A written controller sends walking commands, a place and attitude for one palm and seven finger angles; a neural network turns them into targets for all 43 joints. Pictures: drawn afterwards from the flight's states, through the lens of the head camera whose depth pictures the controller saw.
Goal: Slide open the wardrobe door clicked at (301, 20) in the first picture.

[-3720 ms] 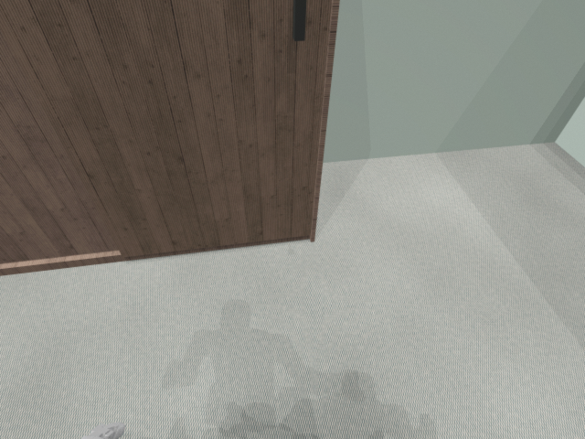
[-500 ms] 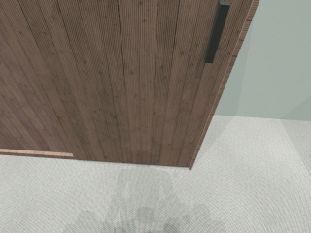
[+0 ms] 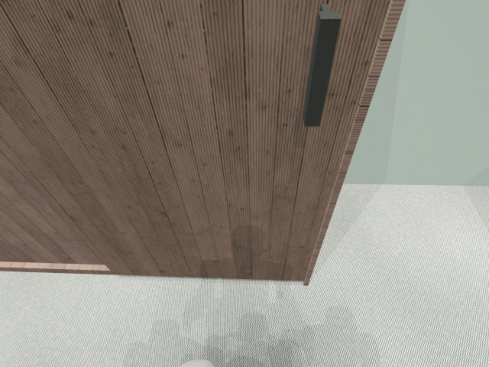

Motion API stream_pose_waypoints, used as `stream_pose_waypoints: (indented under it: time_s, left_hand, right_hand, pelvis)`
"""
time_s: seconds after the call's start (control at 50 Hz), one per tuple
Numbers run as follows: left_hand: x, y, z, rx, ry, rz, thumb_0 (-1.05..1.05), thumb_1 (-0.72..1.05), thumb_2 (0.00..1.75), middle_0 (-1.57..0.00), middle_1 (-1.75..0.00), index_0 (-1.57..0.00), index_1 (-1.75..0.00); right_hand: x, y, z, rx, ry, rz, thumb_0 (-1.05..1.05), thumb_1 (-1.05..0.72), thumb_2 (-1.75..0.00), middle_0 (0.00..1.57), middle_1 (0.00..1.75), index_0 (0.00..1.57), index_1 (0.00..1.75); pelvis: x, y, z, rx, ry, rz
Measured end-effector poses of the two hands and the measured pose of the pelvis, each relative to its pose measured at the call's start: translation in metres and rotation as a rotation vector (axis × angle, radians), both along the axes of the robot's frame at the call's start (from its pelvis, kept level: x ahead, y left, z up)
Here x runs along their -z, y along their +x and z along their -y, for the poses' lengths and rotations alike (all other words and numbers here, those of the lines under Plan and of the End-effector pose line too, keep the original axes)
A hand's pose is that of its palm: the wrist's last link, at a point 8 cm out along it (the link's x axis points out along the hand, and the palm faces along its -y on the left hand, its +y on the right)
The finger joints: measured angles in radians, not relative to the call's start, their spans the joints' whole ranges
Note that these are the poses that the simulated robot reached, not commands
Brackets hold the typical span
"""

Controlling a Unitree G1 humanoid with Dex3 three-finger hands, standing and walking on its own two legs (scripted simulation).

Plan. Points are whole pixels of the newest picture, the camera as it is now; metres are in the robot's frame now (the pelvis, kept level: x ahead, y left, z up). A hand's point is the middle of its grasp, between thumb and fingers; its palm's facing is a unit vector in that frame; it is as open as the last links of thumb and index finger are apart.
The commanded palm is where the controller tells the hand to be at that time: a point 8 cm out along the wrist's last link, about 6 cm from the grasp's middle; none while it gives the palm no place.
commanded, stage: come to a stop and stand still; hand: right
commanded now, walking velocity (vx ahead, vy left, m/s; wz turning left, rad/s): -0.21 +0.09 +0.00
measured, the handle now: (317, 69) +0.52 -0.10 +0.23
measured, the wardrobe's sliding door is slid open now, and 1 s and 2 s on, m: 0.00 0.00 0.00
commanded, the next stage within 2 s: look again from close up in 1.64 s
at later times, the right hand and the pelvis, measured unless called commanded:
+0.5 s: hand out of the picture +0.02 -0.11 -0.16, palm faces +0.06 +0.97 -0.24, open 7.2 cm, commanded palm none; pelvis -0.02 +0.08 +0.00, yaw -1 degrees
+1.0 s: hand out of the picture -0.08 -0.09 -0.17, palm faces +0.09 +0.98 -0.16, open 7.3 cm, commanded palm none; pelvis -0.04 +0.07 +0.01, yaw -1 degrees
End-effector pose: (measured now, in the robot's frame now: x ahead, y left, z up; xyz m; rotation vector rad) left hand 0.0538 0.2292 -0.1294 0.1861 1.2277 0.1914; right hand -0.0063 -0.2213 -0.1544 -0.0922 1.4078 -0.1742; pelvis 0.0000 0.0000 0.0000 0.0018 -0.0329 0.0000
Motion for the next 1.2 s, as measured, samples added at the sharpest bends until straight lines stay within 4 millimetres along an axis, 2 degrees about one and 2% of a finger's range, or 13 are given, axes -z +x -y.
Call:
stream_pose_waypoints:
  time_s: [0.12,0.18,0.24,0.28,0.34,0.5,0.62,0.72,0.94,1.06,1.14,1.2]
  left_hand:
    - [0.007,-0.009,-0.013,-0.032,-0.023,-0.042,0.00,0.94,0.90,-0.20,-0.30,-0.20,-0.30]
    - [0.015,-0.016,-0.025,-0.042,-0.045,-0.051,0.00,0.93,0.90,-0.20,-0.30,-0.20,-0.30]
    - [0.028,-0.023,-0.040,-0.052,-0.075,-0.055,0.00,0.93,0.90,-0.20,-0.30,-0.20,-0.30]
    - [0.035,-0.027,-0.050,-0.064,-0.094,-0.059,0.00,0.92,0.90,-0.20,-0.30,-0.20,-0.30]
    - [0.033,-0.035,-0.060,-0.068,-0.109,-0.080,0.00,0.92,0.90,-0.20,-0.30,-0.20,-0.30]
    - [0.022,-0.057,-0.073,-0.049,-0.095,-0.125,0.00,0.91,0.90,-0.20,-0.30,-0.20,-0.30]
    - [0.017,-0.071,-0.068,-0.008,-0.062,-0.142,0.00,0.91,0.90,-0.20,-0.30,-0.20,-0.30]
    - [0.009,-0.083,-0.065,0.009,-0.056,-0.150,0.01,0.92,0.90,-0.20,-0.30,-0.20,-0.30]
    - [0.011,-0.113,-0.048,-0.001,-0.094,-0.204,0.00,0.91,0.90,-0.20,-0.30,-0.20,-0.30]
    - [0.012,-0.131,-0.040,-0.022,-0.106,-0.246,0.00,0.91,0.90,-0.20,-0.30,-0.20,-0.30]
    - [0.020,-0.130,-0.034,-0.021,-0.115,-0.217,0.00,0.91,0.90,-0.20,-0.30,-0.20,-0.30]
    - [0.024,-0.126,-0.027,-0.022,-0.125,-0.182,0.00,0.91,0.90,-0.20,-0.30,-0.20,-0.30]
  right_hand:
    - [-0.010,0.046,-0.001,-0.034,-0.050,0.093,0.00,-0.91,-0.90,0.19,0.30,0.20,0.30]
    - [-0.016,0.058,-0.010,-0.047,-0.073,0.128,0.00,-0.91,-0.90,0.19,0.30,0.20,0.30]
    - [-0.019,0.061,-0.024,-0.060,-0.100,0.164,0.00,-0.91,-0.90,0.20,0.30,0.20,0.30]
    - [-0.019,0.056,-0.035,-0.071,-0.113,0.169,0.00,-0.91,-0.90,0.20,0.30,0.20,0.30]
    - [-0.026,0.045,-0.052,-0.069,-0.107,0.155,0.00,-0.92,-0.90,0.20,0.30,0.20,0.30]
    - [-0.026,0.021,-0.068,-0.034,-0.084,0.135,0.00,-0.93,-0.90,0.20,0.30,0.20,0.30]
    - [-0.012,-0.006,-0.070,0.021,-0.044,0.103,0.00,-0.93,-0.90,0.20,0.30,0.20,0.30]
    - [-0.011,-0.031,-0.074,0.032,-0.018,0.058,0.00,-0.93,-0.90,0.20,0.30,0.20,0.30]
    - [-0.014,-0.080,-0.083,0.037,0.010,-0.065,0.00,-0.91,-0.90,0.20,0.30,0.20,0.30]
    - [-0.013,-0.083,-0.083,0.026,0.012,-0.082,0.00,-0.91,-0.90,0.20,0.30,0.20,0.30]
    - [-0.012,-0.076,-0.075,-0.006,-0.005,-0.056,0.00,-0.91,-0.90,0.20,0.30,0.20,0.30]
    - [-0.013,-0.063,-0.064,-0.017,-0.021,-0.024,0.00,-0.91,-0.90,0.20,0.30,0.20,0.30]
  pelvis:
    - [0.000,0.000,-0.014,-0.002,-0.002,0.002]
    - [0.002,-0.004,-0.026,-0.003,-0.006,0.001]
    - [0.009,-0.007,-0.042,-0.006,-0.021,-0.003]
    - [0.012,-0.010,-0.052,-0.007,-0.020,-0.001]
    - [0.006,-0.013,-0.062,0.003,-0.022,-0.005]
    - [-0.002,-0.021,-0.078,0.017,-0.014,-0.029]
    - [0.001,-0.031,-0.077,0.036,0.007,-0.022]
    - [-0.005,-0.037,-0.076,0.029,0.000,-0.005]
    - [-0.008,-0.045,-0.070,0.020,-0.004,-0.015]
    - [-0.007,-0.043,-0.066,0.014,0.000,-0.022]
    - [-0.001,-0.043,-0.057,0.018,0.004,-0.024]
    - [0.000,-0.040,-0.052,0.021,-0.001,-0.022]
